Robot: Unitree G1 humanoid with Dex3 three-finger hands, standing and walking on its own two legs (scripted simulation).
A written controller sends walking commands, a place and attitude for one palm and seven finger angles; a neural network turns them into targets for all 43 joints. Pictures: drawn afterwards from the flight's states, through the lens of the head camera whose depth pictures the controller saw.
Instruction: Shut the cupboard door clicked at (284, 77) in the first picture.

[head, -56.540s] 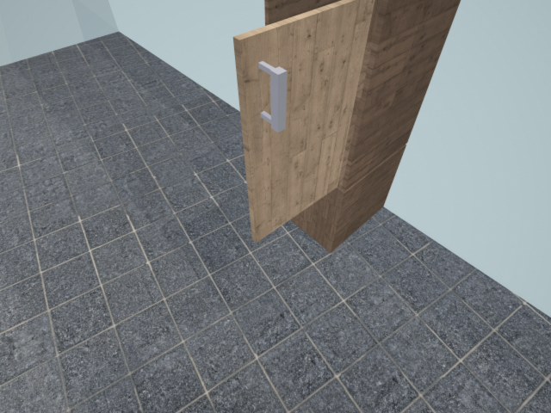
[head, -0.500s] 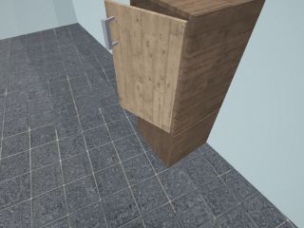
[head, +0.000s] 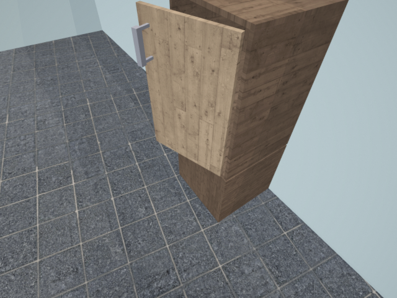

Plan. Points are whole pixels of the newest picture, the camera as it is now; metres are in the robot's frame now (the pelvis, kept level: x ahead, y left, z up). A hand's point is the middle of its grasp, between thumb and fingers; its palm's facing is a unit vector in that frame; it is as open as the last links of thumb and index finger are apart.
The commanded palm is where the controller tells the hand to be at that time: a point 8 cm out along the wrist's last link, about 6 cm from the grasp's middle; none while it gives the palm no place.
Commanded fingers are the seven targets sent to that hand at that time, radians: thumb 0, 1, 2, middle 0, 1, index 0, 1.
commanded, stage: walk to a spot facing it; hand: left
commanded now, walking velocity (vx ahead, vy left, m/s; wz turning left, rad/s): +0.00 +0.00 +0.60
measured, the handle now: (143, 45) +0.80 +0.22 +0.13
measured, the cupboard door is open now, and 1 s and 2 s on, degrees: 20 20 20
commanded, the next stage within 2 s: none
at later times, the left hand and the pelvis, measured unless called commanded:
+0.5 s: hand out of the picture +0.01 +0.23 -0.19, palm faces +0.24 -0.95 -0.22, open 7.4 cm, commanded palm none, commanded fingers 0.00 0.90 0.90 -0.20 -0.30 -0.20 -0.30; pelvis -0.01 +0.02 -0.01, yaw +13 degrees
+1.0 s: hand out of the picture -0.06 +0.16 -0.16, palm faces +0.50 -0.82 -0.28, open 7.4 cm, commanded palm none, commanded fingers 0.00 0.90 0.90 -0.20 -0.30 -0.20 -0.30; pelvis -0.01 -0.04 +0.00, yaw +32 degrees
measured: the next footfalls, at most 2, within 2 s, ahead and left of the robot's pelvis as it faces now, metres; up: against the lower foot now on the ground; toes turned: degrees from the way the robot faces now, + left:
right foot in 0.78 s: +0.05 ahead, -0.14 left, +0.00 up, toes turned +25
left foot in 1.14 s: -0.04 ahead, +0.10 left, +0.00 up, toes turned +41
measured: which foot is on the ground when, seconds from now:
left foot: down 0.00-0.78, up 0.80-1.00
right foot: down 0.00-0.36, up 0.38-0.76, down 0.78-1.00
